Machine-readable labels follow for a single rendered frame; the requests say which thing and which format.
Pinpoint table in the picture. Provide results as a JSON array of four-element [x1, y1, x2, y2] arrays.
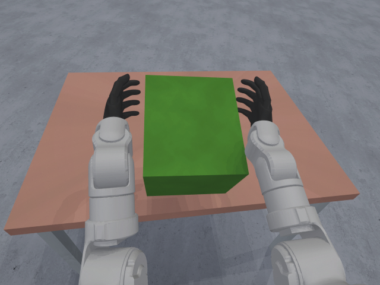
[[4, 71, 360, 275]]

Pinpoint carton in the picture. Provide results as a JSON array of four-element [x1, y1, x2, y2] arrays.
[[143, 75, 249, 196]]

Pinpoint right robot hand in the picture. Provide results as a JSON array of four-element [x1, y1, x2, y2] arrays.
[[236, 77, 273, 126]]

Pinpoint left robot upper arm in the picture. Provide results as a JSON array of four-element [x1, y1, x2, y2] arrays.
[[80, 247, 148, 285]]

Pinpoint right robot upper arm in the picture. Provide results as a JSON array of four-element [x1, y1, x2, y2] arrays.
[[271, 237, 366, 285]]

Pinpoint left robot hand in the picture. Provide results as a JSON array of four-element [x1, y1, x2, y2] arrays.
[[103, 74, 141, 119]]

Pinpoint robot right forearm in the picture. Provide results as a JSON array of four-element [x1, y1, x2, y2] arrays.
[[245, 121, 346, 278]]

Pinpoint robot left forearm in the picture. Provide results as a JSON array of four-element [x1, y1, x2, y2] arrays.
[[78, 117, 139, 285]]

